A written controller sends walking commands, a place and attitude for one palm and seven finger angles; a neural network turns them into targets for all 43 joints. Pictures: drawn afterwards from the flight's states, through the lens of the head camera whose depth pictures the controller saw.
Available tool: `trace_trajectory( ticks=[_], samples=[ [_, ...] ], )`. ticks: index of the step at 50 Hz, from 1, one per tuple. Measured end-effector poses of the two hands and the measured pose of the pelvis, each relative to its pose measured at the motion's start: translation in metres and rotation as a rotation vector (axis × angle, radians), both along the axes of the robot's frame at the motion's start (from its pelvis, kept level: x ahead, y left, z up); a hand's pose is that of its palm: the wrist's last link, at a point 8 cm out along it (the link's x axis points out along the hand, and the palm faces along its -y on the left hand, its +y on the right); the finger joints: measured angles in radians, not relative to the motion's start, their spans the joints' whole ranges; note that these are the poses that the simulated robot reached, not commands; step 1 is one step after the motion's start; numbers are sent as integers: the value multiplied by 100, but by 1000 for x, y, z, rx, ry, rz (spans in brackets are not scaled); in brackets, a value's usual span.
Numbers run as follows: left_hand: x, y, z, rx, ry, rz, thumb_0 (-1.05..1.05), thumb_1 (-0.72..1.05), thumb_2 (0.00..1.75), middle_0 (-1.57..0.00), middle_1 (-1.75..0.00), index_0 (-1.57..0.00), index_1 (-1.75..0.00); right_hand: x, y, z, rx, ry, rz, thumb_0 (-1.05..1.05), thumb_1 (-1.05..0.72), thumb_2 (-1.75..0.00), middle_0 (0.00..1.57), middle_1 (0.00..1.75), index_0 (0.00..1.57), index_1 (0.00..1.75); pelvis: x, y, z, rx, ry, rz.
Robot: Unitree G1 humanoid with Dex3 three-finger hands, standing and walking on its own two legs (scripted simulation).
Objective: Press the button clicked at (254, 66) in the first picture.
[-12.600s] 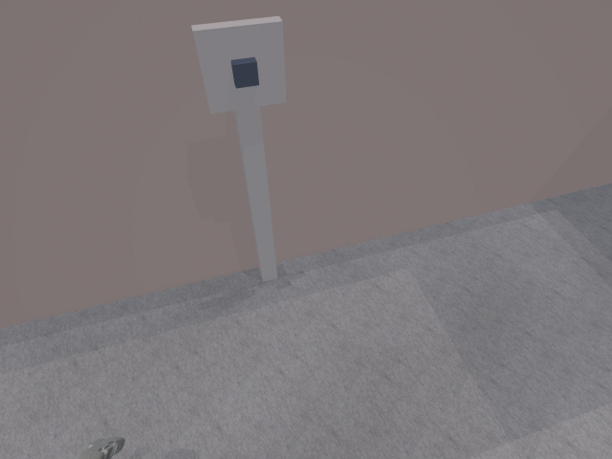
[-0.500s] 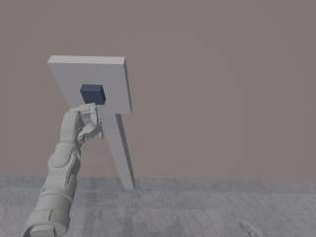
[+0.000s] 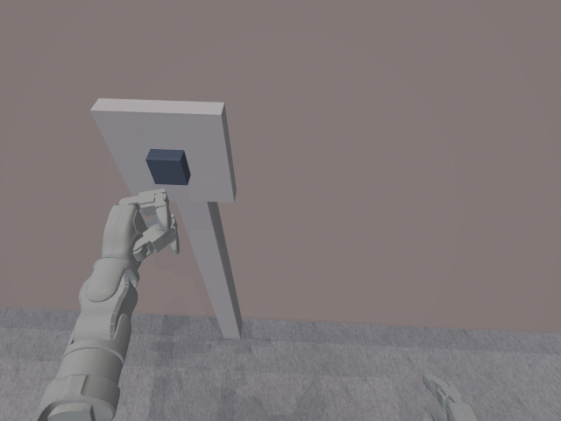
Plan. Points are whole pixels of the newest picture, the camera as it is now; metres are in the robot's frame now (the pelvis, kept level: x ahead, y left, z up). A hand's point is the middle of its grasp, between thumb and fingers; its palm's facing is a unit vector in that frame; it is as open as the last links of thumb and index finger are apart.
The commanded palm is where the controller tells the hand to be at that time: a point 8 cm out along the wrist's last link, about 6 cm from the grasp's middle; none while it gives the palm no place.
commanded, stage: aim a knuckle at the button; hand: left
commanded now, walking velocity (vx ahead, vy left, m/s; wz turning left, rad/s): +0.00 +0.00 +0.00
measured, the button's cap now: (169, 166) +0.46 +0.19 +0.12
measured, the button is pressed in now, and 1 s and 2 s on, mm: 0 8 1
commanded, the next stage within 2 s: press the button with the knuckle in 0.04 s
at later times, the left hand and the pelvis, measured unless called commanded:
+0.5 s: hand (178, 215) +0.39 +0.17 +0.08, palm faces +0.00 -1.00 -0.02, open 3.1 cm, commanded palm +0.36 +0.22 +0.09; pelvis +0.00 +0.00 +0.00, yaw +0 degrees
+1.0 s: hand (174, 202) +0.41 +0.18 +0.08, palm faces +0.02 -1.00 -0.01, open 3.3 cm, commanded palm +0.40 +0.22 +0.09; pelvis -0.01 +0.01 -0.01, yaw +1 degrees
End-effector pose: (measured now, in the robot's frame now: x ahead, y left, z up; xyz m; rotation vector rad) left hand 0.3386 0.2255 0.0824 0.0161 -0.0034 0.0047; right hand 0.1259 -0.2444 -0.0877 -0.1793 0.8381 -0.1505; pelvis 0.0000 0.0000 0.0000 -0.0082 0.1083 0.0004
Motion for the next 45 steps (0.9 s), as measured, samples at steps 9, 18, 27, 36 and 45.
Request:
trace_trajectory(
  ticks=[9,18,27,36,45],
  samples=[
    [-7,2,2,4,-18,0,1,90,90,-130,-150,-130,-150,-2,-3,-2,-2,14,1,1,-91,-89,20,30,20,30,2,-1,0,-1,-1,4],
    [7,-3,2,10,-12,-6,1,90,90,-130,-150,-130,-150,-10,-3,-8,-10,49,-5,1,-91,-89,20,30,20,30,-1,-1,-1,-2,6,10],
    [29,-6,5,6,-6,-6,1,90,90,-130,-150,-130,-150,-26,-5,-11,-4,91,-37,1,-91,-89,20,30,20,30,1,0,-1,0,18,-3],
    [37,4,1,5,7,8,1,90,90,-130,-150,-130,-150,-42,-9,-13,-22,143,-59,1,-91,-89,20,30,20,30,1,2,-2,-5,26,-2],
    [49,6,0,0,-3,4,2,89,91,-130,-150,-136,-150,-51,-8,-19,-36,195,-52,1,-91,-89,20,30,20,30,-2,6,-5,-10,44,12]
  ],
)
